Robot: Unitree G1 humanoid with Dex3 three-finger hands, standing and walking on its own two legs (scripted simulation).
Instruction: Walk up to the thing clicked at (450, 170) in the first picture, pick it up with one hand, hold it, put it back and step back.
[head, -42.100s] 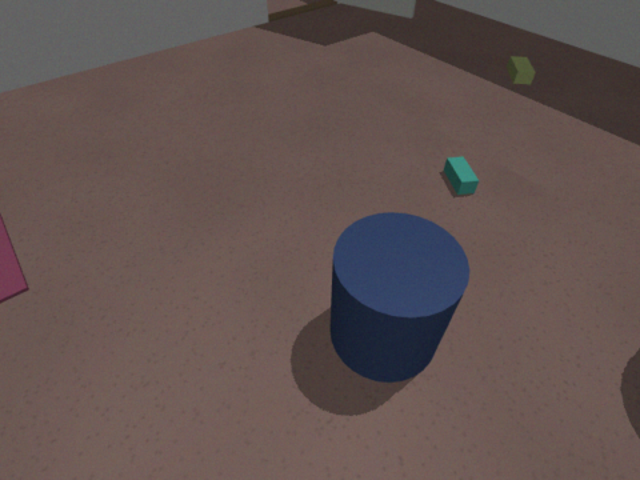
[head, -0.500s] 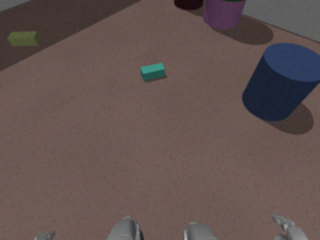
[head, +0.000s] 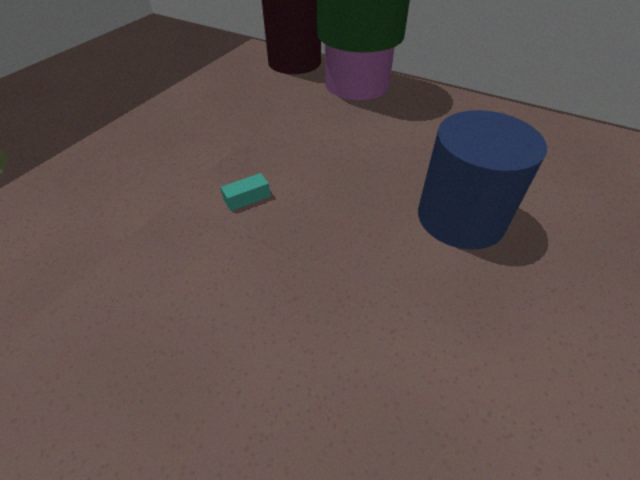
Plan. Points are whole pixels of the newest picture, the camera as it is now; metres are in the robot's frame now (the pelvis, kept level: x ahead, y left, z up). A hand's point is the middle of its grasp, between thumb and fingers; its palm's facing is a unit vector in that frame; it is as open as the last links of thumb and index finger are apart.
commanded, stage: walk up
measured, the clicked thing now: (245, 191) +1.41 +0.37 -0.71
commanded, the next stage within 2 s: stand in 0.64 s
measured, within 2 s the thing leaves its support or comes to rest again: neither
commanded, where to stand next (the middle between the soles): +0.10 +0.02 m, yaw +2 degrees
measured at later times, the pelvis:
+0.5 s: pelvis +0.02 +0.01 +0.02, yaw -2 degrees
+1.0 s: pelvis +0.01 +0.02 +0.03, yaw -2 degrees
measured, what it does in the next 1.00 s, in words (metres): stands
